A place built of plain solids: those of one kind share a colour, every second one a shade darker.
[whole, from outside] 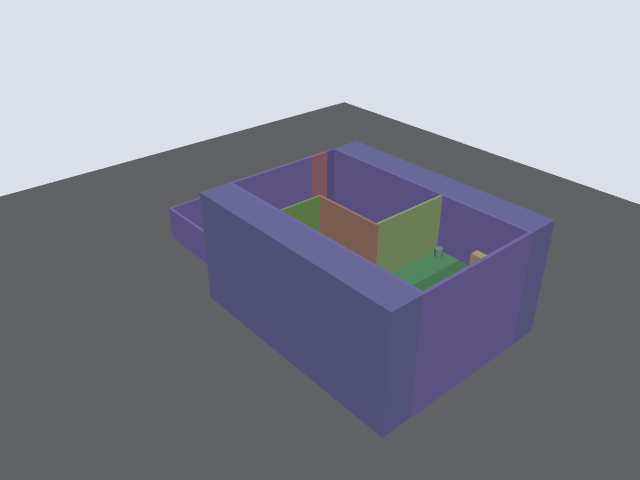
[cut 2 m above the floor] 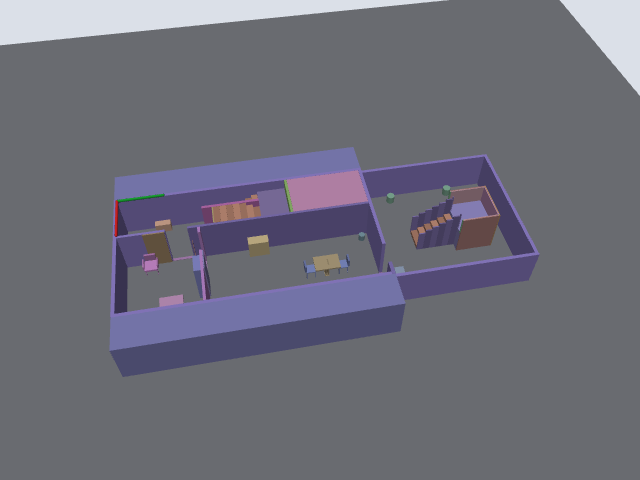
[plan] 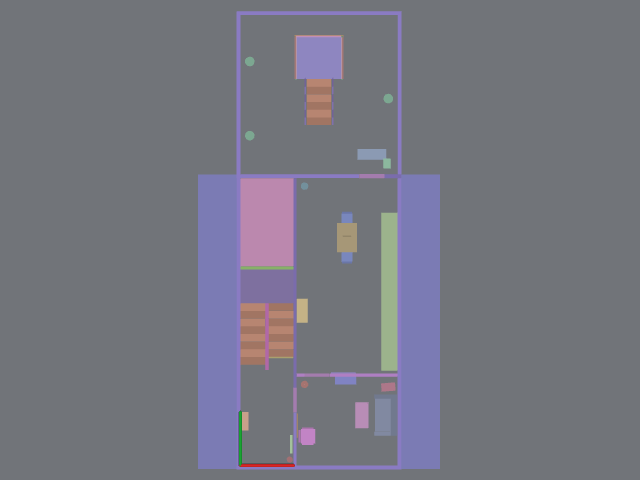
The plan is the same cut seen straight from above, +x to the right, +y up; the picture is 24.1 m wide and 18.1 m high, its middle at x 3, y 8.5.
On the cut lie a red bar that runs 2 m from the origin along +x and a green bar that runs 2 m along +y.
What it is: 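A terraced town house, two up and two down, 5.9 m between the party walls, 10.8 m deep; a hall 0.93 m wide; a stair of 17 risers of 165 mm on goings of 290 mm, 0.93 m wide, straight between the party wall and the hall's partition, up a first flight to a half landing at the back, then back toward the front up a second flight beside it, a wall between them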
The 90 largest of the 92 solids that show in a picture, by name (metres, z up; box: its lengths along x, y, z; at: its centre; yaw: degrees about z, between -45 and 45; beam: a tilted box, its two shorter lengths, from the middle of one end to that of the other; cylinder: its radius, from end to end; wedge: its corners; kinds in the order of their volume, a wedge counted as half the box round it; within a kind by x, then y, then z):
{
 "neighbour_1": {"box": [1.46, 11.11, 5.45], "at": [-0.87, 5.42, 2.67]},
 "neighbour_2": {"box": [1.46, 11.11, 5.45], "at": [6.8, 5.42, 2.67]},
 "wall_1": {"box": [0.15, 11.13, 5.45], "at": [-0.07, 5.42, 2.67]},
 "wall_2": {"box": [0.15, 6.3, 1.85], "at": [-0.07, 13.98, 0.88]},
 "wall_3": {"box": [0.12, 2.0, 2.75], "at": [2.06, 1.0, 1.32]},
 "wall_4": {"box": [0.12, 7.9, 2.75], "at": [2.06, 6.88, 1.32]},
 "wall_5": {"box": [4.63, 0.15, 5.45], "at": [2.16, 10.91, 2.67]},
 "wall_6": {"box": [6.23, 0.15, 5.45], "at": [2.96, -0.07, 2.67]},
 "wall_7": {"box": [6.23, 0.15, 1.85], "at": [2.96, 17.06, 0.88]},
 "wall_8": {"box": [0.64, 0.15, 5.45], "at": [5.76, 10.91, 2.67]},
 "wall_9": {"box": [0.15, 11.13, 5.45], "at": [6.0, 5.42, 2.67]},
 "wall_10": {"box": [0.15, 6.3, 1.85], "at": [6.0, 13.98, 0.88]},
 "behind_landing_1": {"box": [2.0, 3.33, 2.75], "at": [1.0, 9.17, 1.32]},
 "tread_1": {"box": [0.93, 0.29, 0.21], "at": [0.47, 3.94, 0.06]},
 "tread_2": {"box": [0.93, 0.29, 0.38], "at": [0.47, 4.23, 0.14]},
 "tread_3": {"box": [0.93, 0.29, 0.54], "at": [0.47, 4.52, 0.22]},
 "tread_4": {"box": [0.93, 0.29, 0.71], "at": [0.47, 4.81, 0.3]},
 "tread_5": {"box": [0.93, 0.29, 0.87], "at": [0.47, 5.1, 0.39]},
 "tread_6": {"box": [0.93, 0.29, 1.04], "at": [0.47, 5.39, 0.47]},
 "tread_7": {"box": [0.93, 0.29, 1.2], "at": [0.47, 5.68, 0.55]},
 "tread_8": {"box": [0.93, 0.29, 1.37], "at": [0.47, 5.97, 0.63]},
 "tread_9": {"box": [0.93, 0.29, 2.68], "at": [1.53, 4.23, 1.29]},
 "tread_10": {"box": [0.93, 0.29, 2.52], "at": [1.53, 4.52, 1.21]},
 "tread_11": {"box": [0.93, 0.29, 2.35], "at": [1.53, 4.81, 1.13]},
 "tread_12": {"box": [0.93, 0.29, 2.19], "at": [1.53, 5.1, 1.05]},
 "tread_13": {"box": [0.93, 0.29, 2.03], "at": [1.53, 5.39, 0.96]},
 "tread_14": {"box": [0.93, 0.29, 1.86], "at": [1.53, 5.68, 0.88]},
 "tread_15": {"box": [0.93, 0.29, 1.7], "at": [1.53, 5.97, 0.8]},
 "tread_16": {"box": [0.93, 0.29, 0.21], "at": [2.96, 12.98, 0.06]},
 "tread_17": {"box": [0.93, 0.29, 0.38], "at": [2.96, 13.27, 0.14]},
 "tread_18": {"box": [0.93, 0.29, 0.54], "at": [2.96, 13.56, 0.22]},
 "tread_19": {"box": [0.93, 0.29, 0.71], "at": [2.96, 13.85, 0.3]},
 "tread_20": {"box": [0.93, 0.29, 0.87], "at": [2.96, 14.14, 0.39]},
 "tread_21": {"box": [0.93, 0.29, 1.04], "at": [2.96, 14.43, 0.47]},
 "half_landing_1": {"box": [2.0, 1.27, 1.53], "at": [1.0, 6.75, 0.72]},
 "plat_1": {"box": [1.73, 1.6, 1.2], "at": [2.96, 15.37, 0.55]},
 "upper_floor_1": {"box": [5.95, 2.92, 0.1], "at": [2.96, 1.45, 2.75]},
 "upper_floor_2": {"box": [4.88, 1.21, 0.1], "at": [3.5, 3.49, 2.75]},
 "landing_end_wall_1": {"box": [2.0, 0.12, 5.45], "at": [1.0, 7.45, 2.67]},
 "stair_spine_1": {"box": [0.13, 2.52, 3.85], "at": [1.0, 4.86, 1.87]},
 "upper_back_wall_1": {"box": [3.93, 0.12, 2.7], "at": [3.96, 4.15, 4.05]},
 "upper_partition_1": {"box": [0.12, 3.42, 2.7], "at": [2.06, 5.8, 4.05]},
 "kitchen_wall_1": {"box": [0.3, 0.12, 2.75], "at": [2.27, 3.41, 1.32]},
 "kitchen_wall_2": {"box": [2.55, 0.12, 2.75], "at": [4.65, 3.41, 1.32]},
 "sofa_1": {"box": [0.65, 1.24, 0.37], "at": [5.4, 1.89, 0.24]},
 "sofa_2": {"box": [0.86, 0.16, 0.65], "at": [5.48, 1.19, 0.28]},
 "sofa_3": {"box": [0.86, 0.16, 0.65], "at": [5.48, 2.59, 0.28]},
 "sofa_4": {"box": [0.24, 1.56, 0.83], "at": [5.79, 1.89, 0.36]},
 "dresser_1": {"box": [0.42, 0.9, 0.92], "at": [2.33, 5.83, 0.41]},
 "dresser_2": {"box": [0.42, 0.9, 0.92], "at": [5.72, 1.62, 3.21]},
 "shelf_1": {"box": [0.8, 0.3, 1.95], "at": [3.97, 3.2, 0.93]},
 "guard_ground_1": {"box": [0.06, 1.6, 2.1], "at": [2.07, 15.37, 1.0]},
 "guard_ground_2": {"box": [0.06, 1.6, 2.1], "at": [3.86, 15.37, 1.0]},
 "back_wall_over_door_1": {"box": [0.98, 0.15, 2.74], "at": [4.96, 10.91, 4.03]},
 "piece_1": {"box": [0.06, 0.29, 1.11], "at": [2.45, 12.98, 0.51]},
 "piece_2": {"box": [0.06, 0.29, 1.28], "at": [2.45, 13.27, 0.59]},
 "piece_3": {"box": [0.06, 0.29, 1.44], "at": [2.45, 13.56, 0.67]},
 "piece_4": {"box": [0.06, 0.29, 1.61], "at": [2.45, 13.85, 0.75]},
 "piece_5": {"box": [0.06, 0.29, 1.77], "at": [2.45, 14.14, 0.84]},
 "piece_6": {"box": [0.06, 0.29, 1.94], "at": [2.45, 14.43, 0.92]},
 "piece_7": {"box": [0.06, 0.29, 1.11], "at": [3.48, 12.98, 0.51]},
 "piece_8": {"box": [0.06, 0.29, 1.28], "at": [3.48, 13.27, 0.59]},
 "piece_9": {"box": [0.06, 0.29, 1.44], "at": [3.48, 13.56, 0.67]},
 "piece_10": {"box": [0.06, 0.29, 1.61], "at": [3.48, 13.85, 0.75]},
 "piece_11": {"box": [0.06, 0.29, 1.77], "at": [3.48, 14.14, 0.84]},
 "piece_12": {"box": [0.06, 0.29, 1.94], "at": [3.48, 14.43, 0.92]},
 "guard_far_ground_1": {"box": [1.85, 0.06, 2.1], "at": [2.96, 16.2, 1.0]},
 "guard_whole_1": {"box": [0.06, 1.6, 0.9], "at": [2.1, 15.37, 1.6]},
 "guard_whole_2": {"box": [0.06, 1.6, 0.9], "at": [3.83, 15.37, 1.6]},
 "plant_pot_1": {"cylinder": 0.18, "from": [0.35, 12.43, 0.0], "to": [0.35, 12.43, 0.38]},
 "plant_pot_2": {"cylinder": 0.18, "from": [0.35, 15.23, 0.0], "to": [0.35, 15.23, 0.38]},
 "plant_pot_3": {"cylinder": 0.18, "from": [5.53, 3.69, 2.8], "to": [5.53, 3.69, 3.18]},
 "plant_pot_4": {"cylinder": 0.18, "from": [5.58, 13.83, 0.0], "to": [5.58, 13.83, 0.38]},
 "kitchen_run_worktop_1": {"box": [0.62, 5.97, 0.04], "at": [5.62, 6.55, 0.88]},
 "shoe_rack_1": {"box": [0.3, 0.7, 0.5], "at": [0.15, 1.67, 0.2]},
 "door_leaf_kitchen_1": {"box": [0.94, 0.05, 2.07], "at": [3.88, 3.49, 0.98]},
 "door_leaf_front_room_1": {"box": [0.05, 0.91, 2.07], "at": [2.14, 1.5, 0.98]},
 "guard_far_whole_1": {"box": [1.73, 0.06, 0.9], "at": [2.96, 16.17, 1.6]},
 "yard_step_1": {"box": [1.09, 0.41, 0.2], "at": [4.96, 11.73, 0.05]},
 "box_cardboard_1": {"box": [0.53, 0.32, 0.4], "at": [5.58, 2.96, 0.15], "yaw": 4.4},
 "meeting_table_1": {"box": [0.75, 1.1, 0.07], "at": [4.02, 8.59, 0.7]},
 "bin_recycle_1": {"box": [0.28, 0.38, 0.55], "at": [5.53, 11.38, 0.23]},
 "armchair_shell_1": {"box": [0.09, 0.48, 0.35], "at": [2.23, 1.1, 0.62]},
 "armchair_shell_2": {"box": [0.54, 0.55, 0.1], "at": [2.55, 1.1, 0.4]},
 "coffee_table_1": {"box": [0.5, 0.98, 0.07], "at": [4.58, 1.89, 0.36]},
 "threshold_1": {"box": [0.13, 0.93, 0.07], "at": [2.06, 2.46, -0.01]},
 "threshold_2": {"box": [0.95, 0.13, 0.07], "at": [2.9, 3.41, -0.01]},
 "threshold_3": {"box": [0.96, 0.16, 0.08], "at": [4.96, 10.91, -0.01]},
 "bin_waste_1": {"cylinder": 0.14, "from": [2.42, 10.53, 0.0], "to": [2.42, 10.53, 0.31]},
 "side_chair_1": {"box": [0.42, 0.42, 0.04], "at": [4.02, 7.89, 0.43]}
}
